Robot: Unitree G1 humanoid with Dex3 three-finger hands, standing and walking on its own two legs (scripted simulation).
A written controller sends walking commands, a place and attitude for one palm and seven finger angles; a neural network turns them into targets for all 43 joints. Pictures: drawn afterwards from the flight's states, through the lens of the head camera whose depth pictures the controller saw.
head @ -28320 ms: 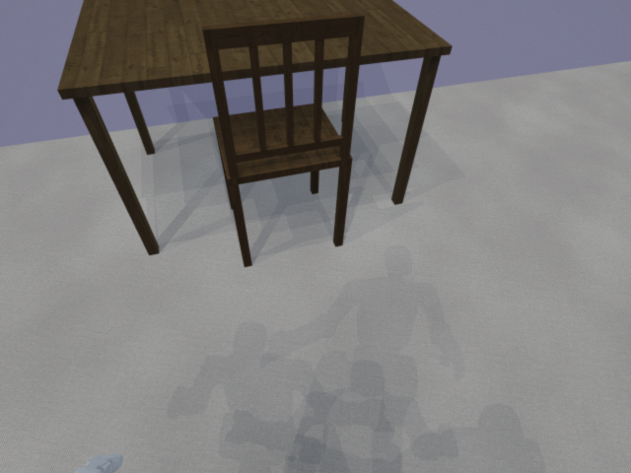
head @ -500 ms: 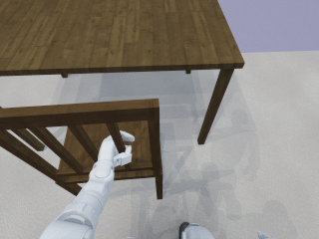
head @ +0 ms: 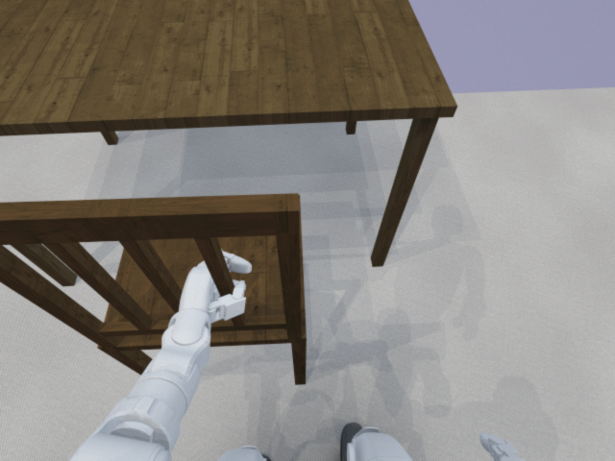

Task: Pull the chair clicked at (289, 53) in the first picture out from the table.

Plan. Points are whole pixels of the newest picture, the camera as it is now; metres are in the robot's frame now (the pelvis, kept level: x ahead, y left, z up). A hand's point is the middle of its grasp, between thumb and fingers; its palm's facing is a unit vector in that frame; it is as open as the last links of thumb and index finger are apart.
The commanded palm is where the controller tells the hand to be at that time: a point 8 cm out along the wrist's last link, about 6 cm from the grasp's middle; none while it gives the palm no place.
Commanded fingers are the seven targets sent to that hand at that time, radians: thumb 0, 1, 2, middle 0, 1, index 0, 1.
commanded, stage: step backward, pulling the chair out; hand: left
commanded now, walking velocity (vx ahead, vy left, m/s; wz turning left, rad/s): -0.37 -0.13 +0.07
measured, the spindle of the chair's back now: (168, 287) +0.36 +0.22 -0.06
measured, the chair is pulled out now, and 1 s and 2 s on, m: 0.22 0.34 0.55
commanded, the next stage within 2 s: none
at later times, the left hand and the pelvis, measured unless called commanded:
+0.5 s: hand (233, 335) +0.29 +0.11 -0.06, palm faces -0.04 -0.98 -0.17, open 5.2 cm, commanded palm +0.28 +0.16 -0.06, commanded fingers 0.00 0.90 0.90 -0.50 -1.45 -0.50 -1.45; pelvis -0.05 -0.01 +0.00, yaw +1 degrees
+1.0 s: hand (235, 390) +0.21 +0.10 -0.06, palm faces -0.02 -0.98 -0.18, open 5.2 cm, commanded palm +0.20 +0.15 -0.06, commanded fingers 0.00 0.90 0.90 -0.50 -1.45 -0.50 -1.45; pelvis -0.13 -0.03 +0.00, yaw -1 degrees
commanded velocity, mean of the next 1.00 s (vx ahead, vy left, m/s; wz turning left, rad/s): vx -0.38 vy -0.03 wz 0.06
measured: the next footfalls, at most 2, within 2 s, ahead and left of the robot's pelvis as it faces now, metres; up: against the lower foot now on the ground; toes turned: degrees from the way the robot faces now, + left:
right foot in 0.50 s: +0.03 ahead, -0.14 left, +0.00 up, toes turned +0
left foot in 0.74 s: -0.03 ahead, +0.11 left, +0.00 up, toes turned -1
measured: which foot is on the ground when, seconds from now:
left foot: down 0.00-0.62, up 0.64-0.72, down 0.74-1.00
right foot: down 0.00-0.38, up 0.40-0.48, down 0.50-0.80, up 0.82-0.92, down 0.94-1.00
